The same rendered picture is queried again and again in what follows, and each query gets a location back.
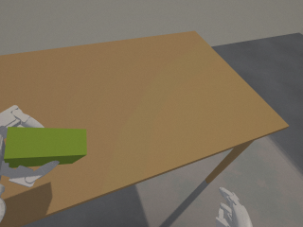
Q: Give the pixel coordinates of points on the sponge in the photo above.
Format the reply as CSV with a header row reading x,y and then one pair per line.
x,y
26,146

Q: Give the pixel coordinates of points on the table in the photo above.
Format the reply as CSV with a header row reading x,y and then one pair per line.
x,y
149,105

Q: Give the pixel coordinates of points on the right robot hand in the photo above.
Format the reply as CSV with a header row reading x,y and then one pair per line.
x,y
237,215

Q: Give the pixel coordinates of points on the left robot hand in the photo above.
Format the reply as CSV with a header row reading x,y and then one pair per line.
x,y
22,175

